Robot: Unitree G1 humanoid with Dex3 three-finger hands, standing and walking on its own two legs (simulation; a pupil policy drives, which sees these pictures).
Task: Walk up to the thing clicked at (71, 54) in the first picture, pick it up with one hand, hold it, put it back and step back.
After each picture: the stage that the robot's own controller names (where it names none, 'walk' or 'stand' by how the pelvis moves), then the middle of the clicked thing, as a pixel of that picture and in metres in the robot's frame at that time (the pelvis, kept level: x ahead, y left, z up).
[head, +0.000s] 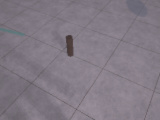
stand; (69, 46) +1.27 +0.12 -0.65
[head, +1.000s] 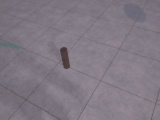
walk; (65, 58) +1.14 +0.25 -0.65
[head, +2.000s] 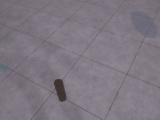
walk; (60, 90) +0.70 +0.24 -0.64
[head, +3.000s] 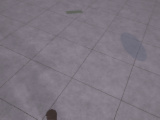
stand; out of the picture +0.51 +0.16 -0.64
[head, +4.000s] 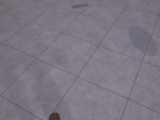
stand; out of the picture +0.46 +0.19 -0.65
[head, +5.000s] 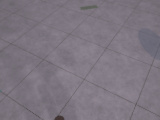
stand; out of the picture +0.44 +0.17 -0.64
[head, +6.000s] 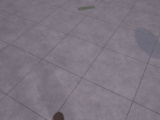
stand; out of the picture +0.47 +0.18 -0.66
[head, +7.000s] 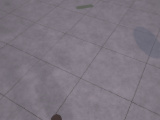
stand; out of the picture +0.45 +0.19 -0.66
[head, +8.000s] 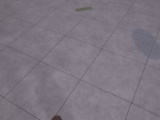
go down; out of the picture +0.45 +0.19 -0.66
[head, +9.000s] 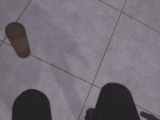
go down; (20, 43) +0.53 +0.21 -0.30
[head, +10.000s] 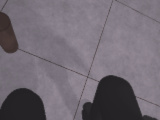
approach; (5, 36) +0.53 +0.23 -0.26
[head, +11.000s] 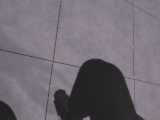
close in; out of the picture +0.52 +0.28 -0.17
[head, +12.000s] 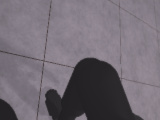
close; out of the picture +0.52 +0.30 -0.18
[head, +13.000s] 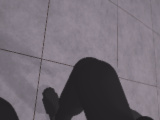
lift; out of the picture +0.48 +0.27 -0.19
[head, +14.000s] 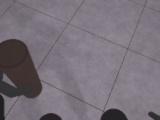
lift; (24, 75) +0.36 +0.18 +0.02
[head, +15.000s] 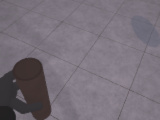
hold; (36, 93) +0.31 +0.16 +0.04
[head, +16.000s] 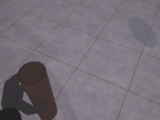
hold; (41, 95) +0.31 +0.14 +0.03
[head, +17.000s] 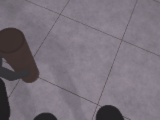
crouch; (22, 61) +0.42 +0.17 -0.04
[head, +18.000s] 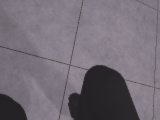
lower; out of the picture +0.52 +0.24 -0.10
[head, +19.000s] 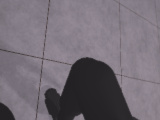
lower; out of the picture +0.48 +0.27 -0.18
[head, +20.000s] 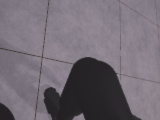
lower; out of the picture +0.49 +0.28 -0.18
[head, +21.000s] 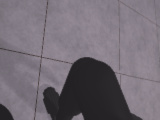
lower; out of the picture +0.49 +0.28 -0.18
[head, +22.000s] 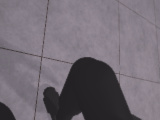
lower; out of the picture +0.49 +0.27 -0.18
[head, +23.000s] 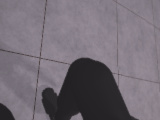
open; out of the picture +0.50 +0.26 -0.19
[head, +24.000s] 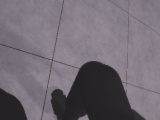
stand; out of the picture +0.49 +0.25 -0.19
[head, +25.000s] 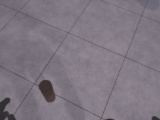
stand; (48, 92) +0.46 +0.17 -0.49
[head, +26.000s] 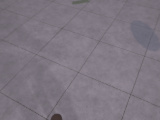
stand; out of the picture +0.43 +0.16 -0.60
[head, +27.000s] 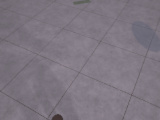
stand; out of the picture +0.43 +0.16 -0.60
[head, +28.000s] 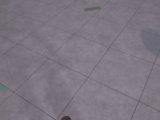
stand; out of the picture +0.45 +0.14 -0.65
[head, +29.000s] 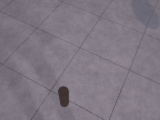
walk; (64, 97) +0.51 +0.09 -0.64
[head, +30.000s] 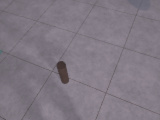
walk; (63, 73) +0.73 +0.19 -0.62
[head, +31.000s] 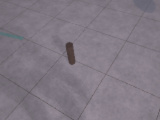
stand; (70, 54) +1.07 +0.17 -0.63
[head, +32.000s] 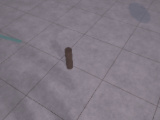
stand; (69, 58) +1.09 +0.15 -0.65
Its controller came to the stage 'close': yes
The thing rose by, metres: 0.68
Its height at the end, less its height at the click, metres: +0.00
